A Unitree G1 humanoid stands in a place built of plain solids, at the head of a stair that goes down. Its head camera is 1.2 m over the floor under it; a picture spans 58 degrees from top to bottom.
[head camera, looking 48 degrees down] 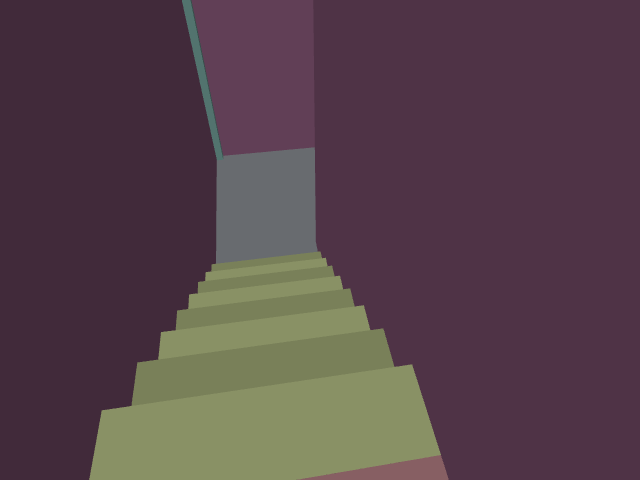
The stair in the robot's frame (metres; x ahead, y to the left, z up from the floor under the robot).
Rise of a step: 0.22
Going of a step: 0.25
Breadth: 0.89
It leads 9 degrees to the left of straight ahead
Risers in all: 8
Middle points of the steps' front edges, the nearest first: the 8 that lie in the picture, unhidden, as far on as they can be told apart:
0.52 0.16 0.00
0.76 0.20 -0.21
1.01 0.24 -0.43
1.26 0.28 -0.64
1.50 0.32 -0.86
1.75 0.36 -1.07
2.00 0.39 -1.29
2.24 0.43 -1.50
